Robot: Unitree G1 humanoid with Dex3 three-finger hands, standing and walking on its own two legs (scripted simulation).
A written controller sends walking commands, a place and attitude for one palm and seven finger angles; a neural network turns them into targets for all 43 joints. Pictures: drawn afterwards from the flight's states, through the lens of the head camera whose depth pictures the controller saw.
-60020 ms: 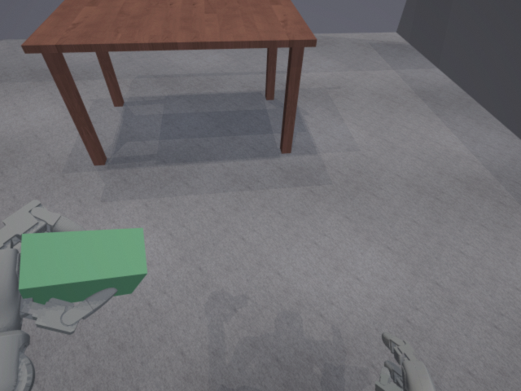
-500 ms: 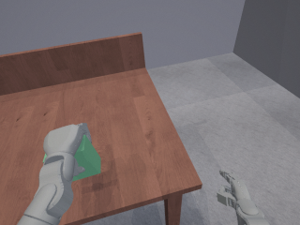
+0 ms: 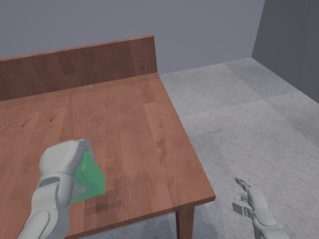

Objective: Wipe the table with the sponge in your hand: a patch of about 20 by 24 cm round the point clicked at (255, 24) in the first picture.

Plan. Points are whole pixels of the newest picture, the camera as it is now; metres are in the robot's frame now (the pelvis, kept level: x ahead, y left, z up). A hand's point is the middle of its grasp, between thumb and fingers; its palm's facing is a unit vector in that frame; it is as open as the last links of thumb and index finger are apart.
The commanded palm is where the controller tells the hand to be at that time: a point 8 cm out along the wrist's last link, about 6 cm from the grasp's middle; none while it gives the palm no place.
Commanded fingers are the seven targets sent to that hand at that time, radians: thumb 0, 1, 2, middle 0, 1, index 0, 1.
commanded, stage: bring the sponge back beside the body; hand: left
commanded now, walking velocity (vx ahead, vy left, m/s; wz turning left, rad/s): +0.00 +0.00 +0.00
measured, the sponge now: (79, 182) +0.22 +0.26 +0.05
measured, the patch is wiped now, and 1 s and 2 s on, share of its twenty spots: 1.00 1.00 1.00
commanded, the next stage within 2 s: step back with the hand held close in 1.10 s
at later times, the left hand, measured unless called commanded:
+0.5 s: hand (57, 177) +0.19 +0.27 +0.11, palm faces +0.08 -0.10 -0.99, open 9.6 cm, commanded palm +0.16 +0.27 +0.18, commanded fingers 0.00 0.10 1.30 -1.20 -1.60 -1.20 -1.60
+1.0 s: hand (42, 182) +0.17 +0.30 +0.11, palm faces +0.09 -0.12 -0.99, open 9.6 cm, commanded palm +0.14 +0.29 +0.18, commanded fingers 0.00 0.10 1.30 -1.20 -1.60 -1.20 -1.60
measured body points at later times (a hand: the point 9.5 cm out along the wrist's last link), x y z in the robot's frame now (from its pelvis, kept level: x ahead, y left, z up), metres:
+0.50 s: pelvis -0.01 +0.00 +0.00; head -0.05 -0.04 +0.44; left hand +0.18 +0.27 +0.17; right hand +0.25 -0.19 -0.06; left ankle +0.02 +0.12 -0.74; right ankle +0.00 -0.10 -0.74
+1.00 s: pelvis -0.01 +0.01 +0.00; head -0.05 -0.03 +0.45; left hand +0.16 +0.30 +0.17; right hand +0.26 -0.17 -0.06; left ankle +0.02 +0.12 -0.74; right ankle +0.00 -0.10 -0.74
